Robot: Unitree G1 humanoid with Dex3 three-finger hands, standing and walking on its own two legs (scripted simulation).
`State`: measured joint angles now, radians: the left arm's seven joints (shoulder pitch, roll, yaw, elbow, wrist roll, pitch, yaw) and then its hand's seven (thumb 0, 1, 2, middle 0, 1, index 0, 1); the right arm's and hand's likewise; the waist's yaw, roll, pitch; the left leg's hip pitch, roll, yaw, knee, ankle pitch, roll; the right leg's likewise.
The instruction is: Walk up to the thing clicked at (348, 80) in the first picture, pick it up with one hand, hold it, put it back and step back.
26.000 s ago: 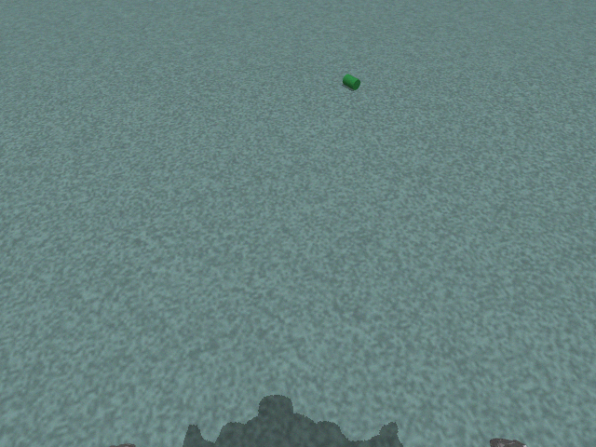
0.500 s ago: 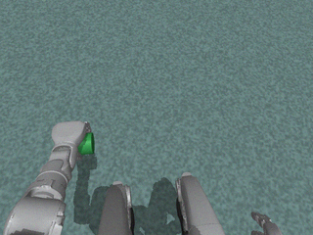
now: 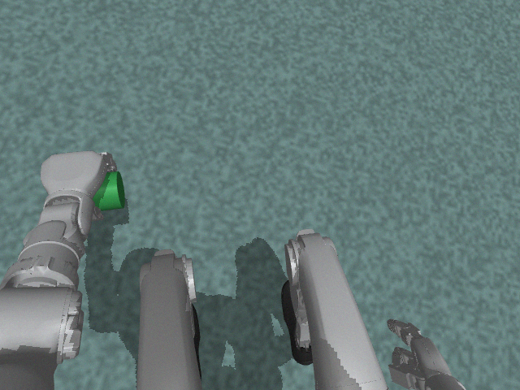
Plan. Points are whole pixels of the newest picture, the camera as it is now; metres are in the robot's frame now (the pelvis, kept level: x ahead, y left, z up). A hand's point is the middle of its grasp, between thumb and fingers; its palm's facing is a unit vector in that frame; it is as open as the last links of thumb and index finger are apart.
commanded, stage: crouch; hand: left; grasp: from above
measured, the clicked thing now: (92, 192) +0.43 +0.25 -0.19
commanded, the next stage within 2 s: lower in 0.64 s
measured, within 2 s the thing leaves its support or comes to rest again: neither
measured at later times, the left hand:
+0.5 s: hand (102, 198) +0.43 +0.25 -0.24, palm faces -0.45 -0.02 -0.89, open 9.4 cm
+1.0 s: hand (109, 201) +0.44 +0.26 -0.29, palm faces -0.46 -0.03 -0.89, open 9.3 cm
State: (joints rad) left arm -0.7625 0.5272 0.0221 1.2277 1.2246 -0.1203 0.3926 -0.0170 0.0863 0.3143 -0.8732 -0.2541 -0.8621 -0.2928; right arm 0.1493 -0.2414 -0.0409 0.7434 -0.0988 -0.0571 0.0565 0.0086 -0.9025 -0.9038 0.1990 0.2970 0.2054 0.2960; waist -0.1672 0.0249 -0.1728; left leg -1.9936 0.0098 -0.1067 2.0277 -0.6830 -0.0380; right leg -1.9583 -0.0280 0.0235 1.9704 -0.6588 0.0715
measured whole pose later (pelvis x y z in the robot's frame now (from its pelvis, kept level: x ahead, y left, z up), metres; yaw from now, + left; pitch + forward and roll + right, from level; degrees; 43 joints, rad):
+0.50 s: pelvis -0.01 +0.00 -0.07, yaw -2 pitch +35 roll -6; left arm -0.86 0.62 0.06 1.36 1.27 -0.19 0.41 -0.01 0.12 0.29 -0.84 -0.27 -0.84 -0.30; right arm 0.16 -0.26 -0.02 0.76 -0.13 -0.06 0.12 0.01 -0.91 -0.90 0.20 0.30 0.20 0.30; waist -0.21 0.01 -0.11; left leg -2.19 0.00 -0.13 2.25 -0.68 -0.04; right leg -2.14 -0.01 0.03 2.17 -0.65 0.07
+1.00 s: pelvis -0.01 +0.01 -0.11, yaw -3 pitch +34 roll -8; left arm -0.93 0.67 0.09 1.49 1.31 -0.23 0.45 -0.02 0.10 0.28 -0.88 -0.24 -0.88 -0.26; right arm 0.16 -0.27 0.02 0.78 -0.15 -0.08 0.15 0.01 -0.91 -0.90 0.20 0.30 0.20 0.30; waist -0.24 0.00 -0.07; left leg -2.30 -0.02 -0.15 2.38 -0.68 -0.03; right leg -2.23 0.01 0.03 2.29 -0.66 0.07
